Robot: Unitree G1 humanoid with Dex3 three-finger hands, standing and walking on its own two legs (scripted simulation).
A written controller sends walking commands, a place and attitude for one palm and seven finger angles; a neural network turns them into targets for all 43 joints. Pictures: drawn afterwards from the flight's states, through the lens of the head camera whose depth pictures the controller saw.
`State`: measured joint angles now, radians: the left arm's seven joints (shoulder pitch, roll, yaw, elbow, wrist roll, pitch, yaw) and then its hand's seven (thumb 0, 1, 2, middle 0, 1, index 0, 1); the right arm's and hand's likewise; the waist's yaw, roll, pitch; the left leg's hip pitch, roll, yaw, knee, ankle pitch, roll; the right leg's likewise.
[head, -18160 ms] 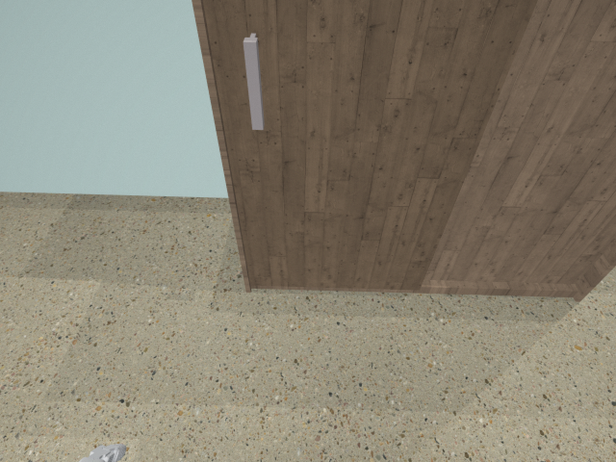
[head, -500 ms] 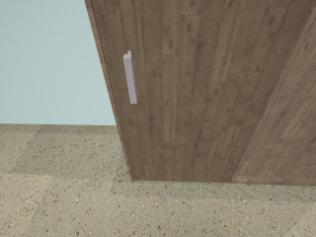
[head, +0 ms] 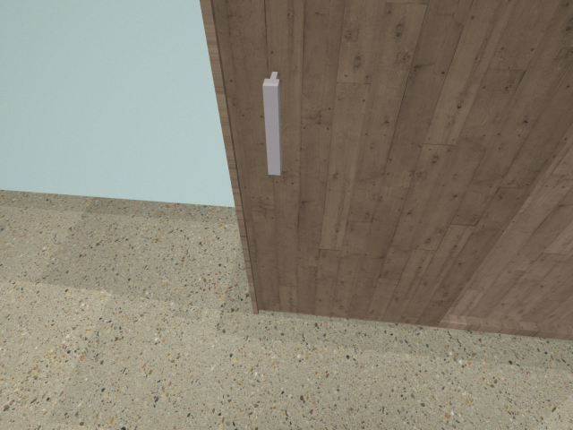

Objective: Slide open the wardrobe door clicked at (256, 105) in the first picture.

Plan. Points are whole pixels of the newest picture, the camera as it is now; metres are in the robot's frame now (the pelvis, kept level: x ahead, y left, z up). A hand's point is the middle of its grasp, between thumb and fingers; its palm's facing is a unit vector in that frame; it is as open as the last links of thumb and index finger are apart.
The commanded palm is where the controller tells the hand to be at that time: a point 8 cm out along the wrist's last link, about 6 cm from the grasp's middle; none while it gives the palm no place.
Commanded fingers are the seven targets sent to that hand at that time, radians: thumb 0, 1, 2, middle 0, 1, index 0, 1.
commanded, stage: come to a stop and stand still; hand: left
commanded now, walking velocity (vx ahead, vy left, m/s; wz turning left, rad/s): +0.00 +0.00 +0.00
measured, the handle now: (274, 125) +0.63 +0.06 +0.10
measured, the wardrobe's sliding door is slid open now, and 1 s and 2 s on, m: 0.00 0.00 0.00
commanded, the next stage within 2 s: look again from close up in 0.24 s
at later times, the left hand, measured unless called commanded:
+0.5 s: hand out of the picture +0.00 +0.17 -0.17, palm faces +0.02 -0.98 -0.18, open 7.4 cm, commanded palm none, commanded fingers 0.00 0.90 0.90 -0.20 -0.30 -0.20 -0.30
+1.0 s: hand out of the picture +0.01 +0.16 -0.17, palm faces +0.01 -0.98 -0.18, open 7.4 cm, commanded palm none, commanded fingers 0.00 0.90 0.90 -0.20 -0.30 -0.20 -0.30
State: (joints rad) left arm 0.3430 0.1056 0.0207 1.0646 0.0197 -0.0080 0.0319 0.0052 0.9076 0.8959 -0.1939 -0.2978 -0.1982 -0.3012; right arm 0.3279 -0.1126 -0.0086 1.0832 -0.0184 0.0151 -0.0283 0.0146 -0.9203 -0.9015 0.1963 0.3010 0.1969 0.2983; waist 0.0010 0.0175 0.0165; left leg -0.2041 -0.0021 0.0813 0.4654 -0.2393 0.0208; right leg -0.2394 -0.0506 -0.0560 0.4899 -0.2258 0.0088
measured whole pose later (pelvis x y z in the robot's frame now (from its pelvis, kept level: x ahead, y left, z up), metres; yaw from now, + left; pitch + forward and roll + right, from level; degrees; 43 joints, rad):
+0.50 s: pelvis +0.01 +0.01 +0.00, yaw -1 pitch -1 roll +0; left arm 0.31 0.11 0.01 1.10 0.02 -0.01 0.04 0.01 0.91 0.90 -0.20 -0.30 -0.20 -0.30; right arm 0.30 -0.12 -0.01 1.12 -0.01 0.00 -0.03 0.01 -0.91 -0.90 0.20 0.30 0.20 0.30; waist 0.00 0.01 0.05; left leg -0.17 -0.01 0.10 0.43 -0.25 0.04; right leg -0.20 -0.05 -0.04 0.45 -0.22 0.03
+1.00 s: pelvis +0.02 +0.01 +0.00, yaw -1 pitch -1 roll +0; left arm 0.32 0.11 0.01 1.10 0.02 -0.01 0.04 0.01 0.91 0.90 -0.20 -0.30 -0.20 -0.30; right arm 0.30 -0.12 -0.01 1.12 -0.01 -0.01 -0.02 0.00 -0.91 -0.90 0.20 0.30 0.20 0.30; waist -0.01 0.01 0.05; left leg -0.16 0.00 0.10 0.42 -0.24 0.03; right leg -0.20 -0.04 -0.03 0.44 -0.22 0.02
